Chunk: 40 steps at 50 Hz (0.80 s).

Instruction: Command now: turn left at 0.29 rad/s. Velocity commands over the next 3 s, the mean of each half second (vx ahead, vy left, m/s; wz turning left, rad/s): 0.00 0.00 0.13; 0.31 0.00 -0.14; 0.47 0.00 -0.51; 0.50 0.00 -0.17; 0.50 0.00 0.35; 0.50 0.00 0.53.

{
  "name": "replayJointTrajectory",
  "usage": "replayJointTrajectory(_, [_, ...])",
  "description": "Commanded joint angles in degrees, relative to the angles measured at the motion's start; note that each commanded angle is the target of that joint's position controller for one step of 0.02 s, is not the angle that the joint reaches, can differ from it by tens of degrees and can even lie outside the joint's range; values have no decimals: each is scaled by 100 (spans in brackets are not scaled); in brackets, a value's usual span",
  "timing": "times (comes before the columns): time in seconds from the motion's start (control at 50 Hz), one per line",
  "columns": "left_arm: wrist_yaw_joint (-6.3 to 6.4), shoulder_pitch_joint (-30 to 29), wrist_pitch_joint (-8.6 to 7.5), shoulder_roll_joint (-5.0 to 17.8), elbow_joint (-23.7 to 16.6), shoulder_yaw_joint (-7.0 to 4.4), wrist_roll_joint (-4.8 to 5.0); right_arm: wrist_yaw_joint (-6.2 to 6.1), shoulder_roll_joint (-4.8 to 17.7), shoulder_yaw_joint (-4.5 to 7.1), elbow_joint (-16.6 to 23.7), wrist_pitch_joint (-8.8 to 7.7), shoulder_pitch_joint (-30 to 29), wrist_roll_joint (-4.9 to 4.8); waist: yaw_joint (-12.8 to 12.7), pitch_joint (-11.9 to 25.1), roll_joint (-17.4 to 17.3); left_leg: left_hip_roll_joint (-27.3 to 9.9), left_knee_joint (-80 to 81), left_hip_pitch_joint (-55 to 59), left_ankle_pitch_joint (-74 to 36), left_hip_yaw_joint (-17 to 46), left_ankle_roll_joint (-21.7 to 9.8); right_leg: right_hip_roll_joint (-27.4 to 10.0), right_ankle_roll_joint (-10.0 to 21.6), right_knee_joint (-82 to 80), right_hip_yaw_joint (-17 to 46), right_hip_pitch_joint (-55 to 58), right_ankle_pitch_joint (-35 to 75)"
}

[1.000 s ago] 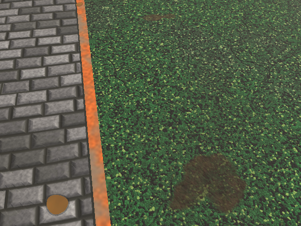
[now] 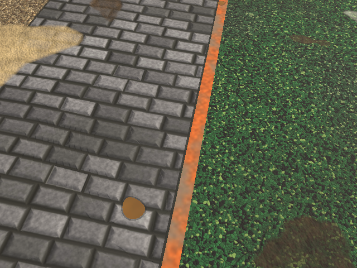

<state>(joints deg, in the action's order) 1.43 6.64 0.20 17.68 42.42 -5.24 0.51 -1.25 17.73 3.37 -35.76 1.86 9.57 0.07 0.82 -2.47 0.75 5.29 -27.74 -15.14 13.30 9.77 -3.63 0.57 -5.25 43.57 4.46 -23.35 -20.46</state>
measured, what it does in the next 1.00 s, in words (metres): walks ahead: right foot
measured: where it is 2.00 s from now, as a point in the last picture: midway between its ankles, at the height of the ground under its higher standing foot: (222, 205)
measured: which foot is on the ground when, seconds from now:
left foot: down 0.00-1.00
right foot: up 0.00-0.08, down 0.10-0.76, up 0.78-1.00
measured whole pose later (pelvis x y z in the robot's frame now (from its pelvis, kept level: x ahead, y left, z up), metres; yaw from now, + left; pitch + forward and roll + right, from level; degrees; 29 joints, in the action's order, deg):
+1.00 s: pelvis +0.13 -0.01 -0.01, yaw -4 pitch +2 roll +0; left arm -2.4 8.6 -3.0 16.8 39.7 -2.5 1.7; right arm -0.6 13.3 2.8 -44.7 -4.3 26.9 0.2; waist 3.7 -0.8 2.2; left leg 0.8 -14.5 3.7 20.4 -2.7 -1.2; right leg -1.4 0.8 53.8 1.5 -39.9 -9.0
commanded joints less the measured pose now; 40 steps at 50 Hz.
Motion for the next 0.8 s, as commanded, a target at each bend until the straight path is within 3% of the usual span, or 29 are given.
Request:
replayJointTrajectory(0.02, [-66,-205,-157,471,-471,-78,17,20,863,216,352,-25,-84,6,113,690,-961,-1537,391,691,-2136,1532,-968,-27,100,-459,-87,146,-107])
replayJointTrajectory(0.06, [-131,45,-211,384,-410,-49,6,18,738,155,354,-11,-262,-54,-100,711,-899,-1371,198,602,-2182,1511,-795,-12,231,-1522,-176,711,550])
replayJointTrajectory(0.08, [-156,185,-246,363,-376,-32,-50,9,642,117,330,-18,-242,-79,-209,692,-794,-1213,158,402,-1832,1453,-575,-95,342,-2301,-129,1223,1468])
replayJointTrajectory(0.1, [-140,244,-264,615,-423,-58,-155,3,478,66,300,-58,-19,11,-93,799,-363,-944,-123,101,-986,1190,-232,-673,540,-2370,362,1758,2384])
replayJointTrajectory(0.12, [-112,110,-244,969,-511,-94,-222,24,373,38,256,-115,404,134,300,813,730,-257,-803,-328,707,465,99,-1475,1044,-2251,1174,1985,3740])
replayJointTrajectory(0.14, [-116,-11,-242,697,-425,6,-258,19,473,71,295,-136,325,111,324,704,1220,-198,-878,-358,1494,24,375,-1952,1814,-2386,1690,1426,3462])
replayJointTrajectory(0.16, [-130,-216,-261,471,-496,75,-199,-7,675,125,229,-128,226,95,228,586,993,-373,-1002,-210,1427,-95,530,-1794,1872,-2464,1578,1293,2927])
replayJointTrajectory(0.22, [-108,-187,-275,553,-418,90,-87,-1,419,85,203,-47,-39,100,118,582,884,-533,-144,140,146,-149,595,-1183,1298,-2250,978,1389,2333])
replayJointTrajectory(0.26, [-125,16,-276,480,-379,138,-133,49,363,49,173,-24,-20,92,52,603,645,-592,96,609,-719,-126,516,-816,959,-2125,627,1156,1692])
replayJointTrajectory(0.28, [-148,158,-283,470,-404,148,-141,56,514,89,106,-25,3,73,-104,525,293,-564,-62,522,-702,-93,379,-598,818,-2140,401,1068,1266])
replayJointTrajectory(0.3, [-156,92,-283,495,-399,158,-141,71,453,93,105,-40,24,61,-33,458,258,-559,-50,405,-652,-77,285,-524,738,-2047,285,1105,1073])
replayJointTrajectory(0.4, [-136,121,-240,356,-422,209,-96,51,354,68,-16,-139,87,81,-112,417,-205,-636,89,251,-908,49,270,-376,718,-1704,71,1238,1344])
replayJointTrajectory(0.48, [-137,123,-203,290,-396,233,-100,20,314,56,-61,-165,157,71,-118,360,-250,-640,111,188,-807,76,281,-318,687,-1652,24,1242,1295])
replayJointTrajectory(0.5, [-136,180,-192,252,-363,247,-112,6,279,43,-98,-161,243,76,-114,461,-243,-593,140,225,-330,33,265,-259,689,-1679,-25,1262,824])
replayJointTrajectory(0.54, [-122,198,-167,335,-336,224,-68,-20,329,61,-113,-153,347,36,-98,230,-156,-430,68,-57,1341,-93,125,-139,816,-1687,-33,1009,-751])
replayJointTrajectory(0.58, [-96,284,-215,361,-321,219,-1,-25,286,44,-51,-241,422,-9,-96,-266,7,-415,6,-567,2370,-119,-4,-261,1046,-1856,267,660,-1847])
replayJointTrajectory(0.64, [-111,670,-402,488,-227,182,55,32,92,-2,74,-520,368,-90,-182,-419,382,-379,-590,-1072,1967,-355,-40,-819,1495,-2268,1243,939,-2276])
replayJointTrajectory(0.68, [-133,817,-429,698,-175,124,54,93,-9,-13,147,-676,330,-149,-133,-377,835,-336,-1107,-1166,1219,-778,6,-1462,1872,-2726,2178,1151,-2105])
replayJointTrajectory(0.7, [-144,766,-416,720,-198,118,71,118,31,0,142,-722,383,-164,-71,-392,880,-390,-969,-988,1121,-824,-40,-1555,1914,-2686,2238,1055,-1604])
replayJointTrajectory(0.72, [-171,626,-391,671,-257,141,93,142,45,16,82,-762,566,-131,63,-310,817,-400,-555,-313,991,-782,-109,-1381,1793,-2485,1991,692,-899])
replayJointTrajectory(0.74, [-185,150,-377,538,-431,192,104,174,148,76,-81,-796,1088,-109,413,-173,623,-469,-30,494,732,-580,-191,-954,1502,-2003,1348,282,55])
replayJointTrajectory(0.76, [-179,-207,-424,282,-657,256,110,194,577,228,-305,-826,1687,-97,595,23,-329,-973,448,1570,150,444,-370,-161,1036,-586,302,-520,988])
replayJointTrajectory(0.78, [-152,-264,-547,327,-813,248,98,220,1114,411,-444,-795,2323,-64,800,274,-1579,-1963,946,2856,-881,2012,-845,335,679,1102,-241,-1888,365])
replayJointTrajectory(0.8, [-125,-77,-590,515,-710,177,164,213,802,335,-455,-778,2459,23,751,177,-1332,-2565,931,3007,-1847,2512,-1236,343,670,2146,305,-2671,-1297])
